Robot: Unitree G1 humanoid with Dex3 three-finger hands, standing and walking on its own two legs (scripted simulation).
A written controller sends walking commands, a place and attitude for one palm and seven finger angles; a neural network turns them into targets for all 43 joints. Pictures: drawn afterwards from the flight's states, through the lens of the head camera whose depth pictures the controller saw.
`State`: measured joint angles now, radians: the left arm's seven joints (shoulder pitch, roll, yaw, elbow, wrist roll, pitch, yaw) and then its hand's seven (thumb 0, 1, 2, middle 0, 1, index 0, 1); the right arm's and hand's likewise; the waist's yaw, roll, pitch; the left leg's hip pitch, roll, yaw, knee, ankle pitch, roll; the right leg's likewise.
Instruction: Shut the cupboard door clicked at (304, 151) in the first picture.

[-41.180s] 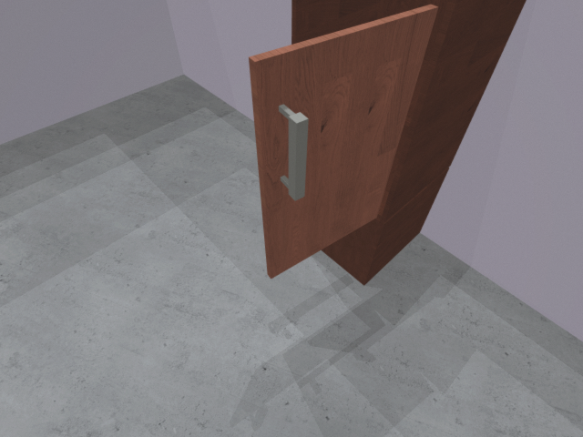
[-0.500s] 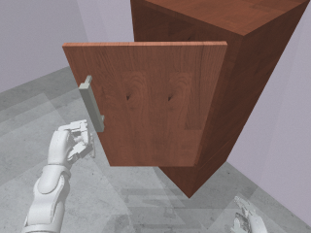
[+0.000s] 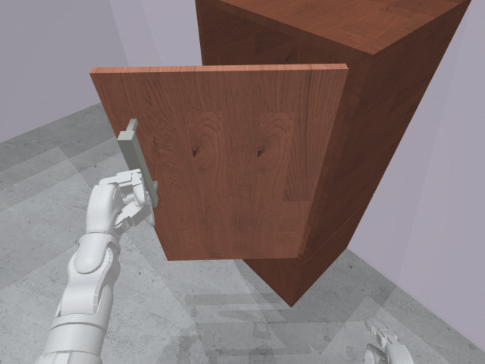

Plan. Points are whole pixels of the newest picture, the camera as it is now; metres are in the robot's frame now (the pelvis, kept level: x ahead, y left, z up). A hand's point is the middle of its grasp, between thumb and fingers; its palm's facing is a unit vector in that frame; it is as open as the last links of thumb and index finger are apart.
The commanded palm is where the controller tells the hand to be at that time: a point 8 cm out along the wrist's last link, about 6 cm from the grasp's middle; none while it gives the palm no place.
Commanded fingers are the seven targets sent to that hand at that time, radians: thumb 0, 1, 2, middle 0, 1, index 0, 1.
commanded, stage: bring the fist close to the handle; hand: left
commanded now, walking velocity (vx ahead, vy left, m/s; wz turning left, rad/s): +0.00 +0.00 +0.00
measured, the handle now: (142, 165) +0.43 +0.21 +0.10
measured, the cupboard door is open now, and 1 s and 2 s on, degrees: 48 38 24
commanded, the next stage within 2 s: push the door shut along its arc in 0.18 s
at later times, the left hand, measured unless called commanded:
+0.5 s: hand (152, 197) +0.36 +0.17 +0.10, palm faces +0.04 -1.00 -0.05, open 3.1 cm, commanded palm +0.34 +0.21 +0.10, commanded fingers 0.00 0.90 0.90 -1.30 -1.50 -1.30 -1.50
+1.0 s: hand (157, 168) +0.42 +0.17 +0.11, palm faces -0.10 -0.99 -0.03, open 3.1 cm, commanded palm +0.40 +0.22 +0.10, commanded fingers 0.00 0.90 0.90 -1.30 -1.50 -1.30 -1.50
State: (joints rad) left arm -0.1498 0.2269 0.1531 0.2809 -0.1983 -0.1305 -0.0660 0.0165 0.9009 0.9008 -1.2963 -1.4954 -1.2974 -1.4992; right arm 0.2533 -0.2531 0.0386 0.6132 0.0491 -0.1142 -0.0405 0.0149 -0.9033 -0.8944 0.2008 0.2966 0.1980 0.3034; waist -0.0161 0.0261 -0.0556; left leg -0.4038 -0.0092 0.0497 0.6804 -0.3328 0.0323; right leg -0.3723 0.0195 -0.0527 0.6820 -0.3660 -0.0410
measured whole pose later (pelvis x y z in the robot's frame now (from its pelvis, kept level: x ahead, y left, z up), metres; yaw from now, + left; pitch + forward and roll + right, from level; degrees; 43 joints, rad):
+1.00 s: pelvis -0.01 +0.00 -0.01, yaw +1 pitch +7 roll -1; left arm -0.66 0.37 0.20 0.89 -0.21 -0.25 -0.30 0.02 0.90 0.90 -1.31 -1.50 -1.31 -1.50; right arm 0.31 -0.29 0.03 0.66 0.06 -0.06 -0.05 0.01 -0.90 -0.89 0.20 0.30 0.20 0.30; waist -0.08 0.02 -0.05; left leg -0.54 -0.01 0.03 0.74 -0.33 0.04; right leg -0.49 0.02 -0.07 0.72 -0.36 -0.04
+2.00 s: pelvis +0.00 +0.01 -0.03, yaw -1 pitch +18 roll -2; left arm -1.11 0.48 0.25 1.27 -0.12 -0.25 -0.40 0.02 0.91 0.92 -1.29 -1.50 -1.30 -1.50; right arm 0.42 -0.29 0.03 0.68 0.01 -0.02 -0.03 0.01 -0.90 -0.89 0.20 0.30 0.20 0.30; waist -0.22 0.04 -0.08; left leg -0.79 0.01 0.04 0.87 -0.39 0.04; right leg -0.74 0.04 -0.06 0.83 -0.40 -0.04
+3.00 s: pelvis +0.01 -0.02 -0.01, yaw +0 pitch +12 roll +0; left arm -0.73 0.16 0.19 0.93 -0.08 -0.34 0.12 0.02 0.90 0.90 -1.30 -1.50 -1.30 -1.50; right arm 0.37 -0.28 -0.03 0.66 0.00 0.01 0.04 0.01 -0.91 -0.89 0.20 0.30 0.20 0.30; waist -0.10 0.03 -0.10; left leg -0.60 0.02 0.04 0.76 -0.37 0.01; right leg -0.56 0.05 -0.06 0.75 -0.39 -0.07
